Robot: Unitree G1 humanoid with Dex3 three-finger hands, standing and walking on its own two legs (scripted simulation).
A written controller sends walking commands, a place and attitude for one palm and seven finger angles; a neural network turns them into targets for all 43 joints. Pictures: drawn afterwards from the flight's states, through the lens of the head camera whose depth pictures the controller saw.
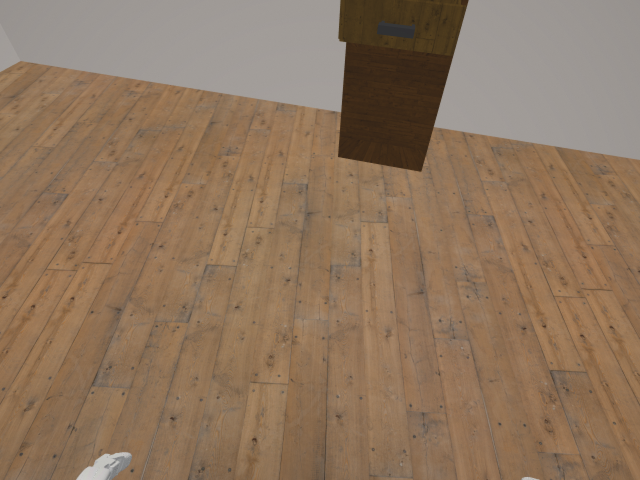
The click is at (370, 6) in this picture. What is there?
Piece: drawer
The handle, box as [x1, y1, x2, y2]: [377, 21, 415, 38]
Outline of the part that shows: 378,24 377,33 412,38 415,26 414,24 412,24 411,26 385,23 384,21 381,21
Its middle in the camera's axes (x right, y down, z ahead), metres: +0.24 -0.68 +1.24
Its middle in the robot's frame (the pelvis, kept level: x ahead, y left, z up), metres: +1.40 -0.18 +0.02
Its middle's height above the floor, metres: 0.78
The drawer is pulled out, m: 0.30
